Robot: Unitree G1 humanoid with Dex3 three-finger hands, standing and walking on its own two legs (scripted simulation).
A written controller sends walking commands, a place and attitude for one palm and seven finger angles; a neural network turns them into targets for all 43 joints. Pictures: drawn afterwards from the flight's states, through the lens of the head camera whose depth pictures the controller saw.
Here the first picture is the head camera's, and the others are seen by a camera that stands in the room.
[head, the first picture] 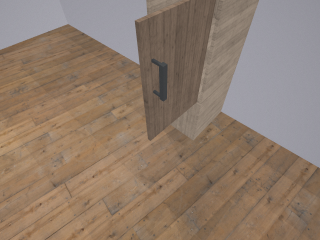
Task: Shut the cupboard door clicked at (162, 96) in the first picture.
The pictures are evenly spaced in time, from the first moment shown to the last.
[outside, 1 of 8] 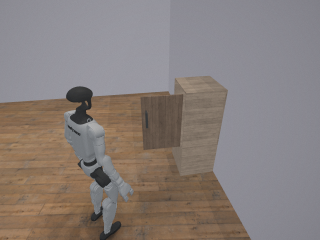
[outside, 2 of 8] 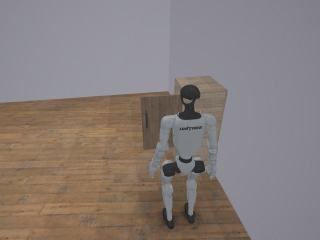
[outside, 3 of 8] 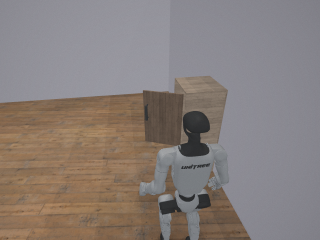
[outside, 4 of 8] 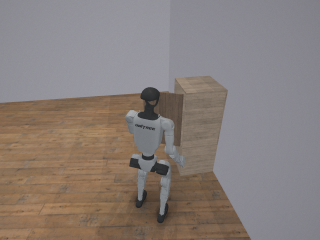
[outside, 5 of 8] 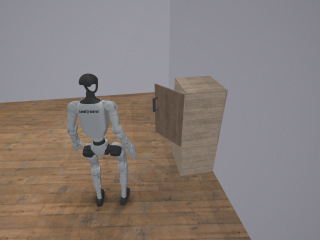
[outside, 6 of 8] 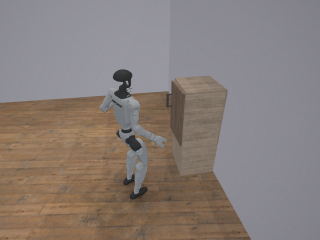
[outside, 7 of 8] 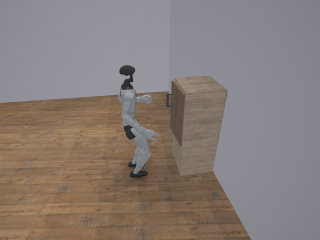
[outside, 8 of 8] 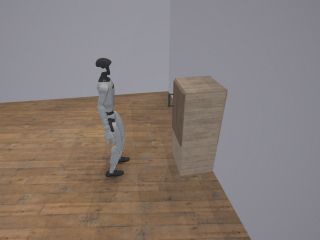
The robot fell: no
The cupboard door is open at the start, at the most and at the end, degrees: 88 88 0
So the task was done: yes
